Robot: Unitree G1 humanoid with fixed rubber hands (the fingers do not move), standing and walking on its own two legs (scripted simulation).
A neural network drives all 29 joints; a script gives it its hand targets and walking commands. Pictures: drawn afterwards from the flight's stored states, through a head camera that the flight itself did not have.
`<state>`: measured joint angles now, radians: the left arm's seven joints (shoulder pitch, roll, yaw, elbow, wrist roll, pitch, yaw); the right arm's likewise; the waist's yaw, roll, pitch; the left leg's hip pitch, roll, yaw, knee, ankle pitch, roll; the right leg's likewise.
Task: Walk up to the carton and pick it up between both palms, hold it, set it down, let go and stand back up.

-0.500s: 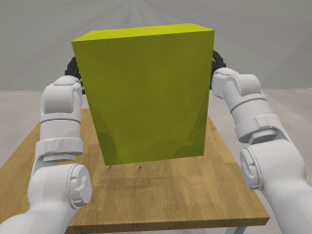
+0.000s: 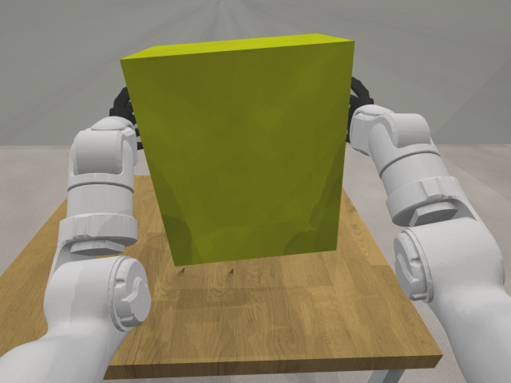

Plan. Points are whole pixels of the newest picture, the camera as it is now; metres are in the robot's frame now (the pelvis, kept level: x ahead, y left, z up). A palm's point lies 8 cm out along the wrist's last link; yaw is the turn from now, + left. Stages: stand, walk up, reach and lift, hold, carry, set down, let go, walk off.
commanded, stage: hold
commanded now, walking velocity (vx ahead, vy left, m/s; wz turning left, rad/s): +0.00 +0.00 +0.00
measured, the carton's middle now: (245, 149) +0.38 +0.01 +0.28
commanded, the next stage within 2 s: none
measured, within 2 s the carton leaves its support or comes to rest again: neither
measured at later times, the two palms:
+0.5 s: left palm (121, 135) +0.36 +0.19 +0.30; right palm (357, 126) +0.37 -0.16 +0.32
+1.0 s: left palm (124, 132) +0.37 +0.18 +0.30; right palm (358, 124) +0.37 -0.16 +0.33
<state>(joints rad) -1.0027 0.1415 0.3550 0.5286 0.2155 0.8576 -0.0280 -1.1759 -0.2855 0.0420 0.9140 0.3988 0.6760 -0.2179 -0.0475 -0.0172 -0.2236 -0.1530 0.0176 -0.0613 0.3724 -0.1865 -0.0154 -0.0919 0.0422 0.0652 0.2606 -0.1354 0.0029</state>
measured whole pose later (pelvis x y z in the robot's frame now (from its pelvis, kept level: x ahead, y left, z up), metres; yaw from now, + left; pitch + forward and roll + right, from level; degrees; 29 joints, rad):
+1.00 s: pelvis +0.00 +0.00 +0.00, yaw +0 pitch -2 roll -1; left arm -0.98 0.14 0.35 0.50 0.21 0.86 -0.02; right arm -1.15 -0.28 0.06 0.88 0.41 0.67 -0.22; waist -0.05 -0.02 -0.22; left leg -0.14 0.02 -0.06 0.37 -0.19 -0.01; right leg -0.08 0.04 0.07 0.26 -0.14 0.00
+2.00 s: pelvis +0.00 +0.00 +0.00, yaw +0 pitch -3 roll -1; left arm -0.95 0.13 0.35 0.47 0.21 0.86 -0.02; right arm -1.13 -0.29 0.06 0.86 0.41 0.68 -0.22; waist -0.05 -0.01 -0.21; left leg -0.14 0.02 -0.06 0.38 -0.20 -0.02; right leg -0.07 0.05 0.07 0.26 -0.14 0.00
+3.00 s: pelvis +0.00 +0.00 +0.00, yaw +0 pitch -2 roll -1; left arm -0.98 0.14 0.35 0.50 0.21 0.86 -0.02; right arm -1.15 -0.28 0.04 0.88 0.40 0.68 -0.22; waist -0.05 -0.02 -0.23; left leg -0.15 0.02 -0.06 0.37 -0.19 -0.01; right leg -0.09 0.04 0.07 0.26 -0.14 0.00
